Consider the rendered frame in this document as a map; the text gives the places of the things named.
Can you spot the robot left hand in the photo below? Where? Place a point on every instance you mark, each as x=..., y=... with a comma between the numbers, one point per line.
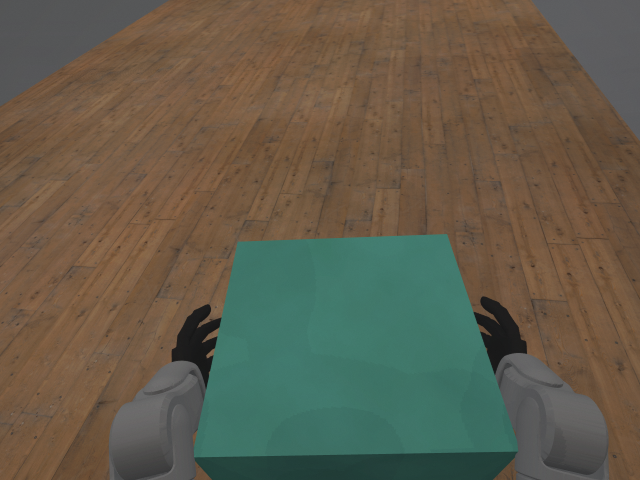
x=189, y=341

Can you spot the carton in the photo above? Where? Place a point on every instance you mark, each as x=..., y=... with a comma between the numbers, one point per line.
x=351, y=359

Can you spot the right robot forearm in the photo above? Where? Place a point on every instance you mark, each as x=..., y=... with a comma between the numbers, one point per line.
x=561, y=435

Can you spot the robot right hand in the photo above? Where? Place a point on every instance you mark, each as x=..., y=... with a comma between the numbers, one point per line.
x=505, y=337

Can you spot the left robot forearm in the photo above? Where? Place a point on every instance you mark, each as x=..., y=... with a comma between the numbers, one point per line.
x=151, y=438

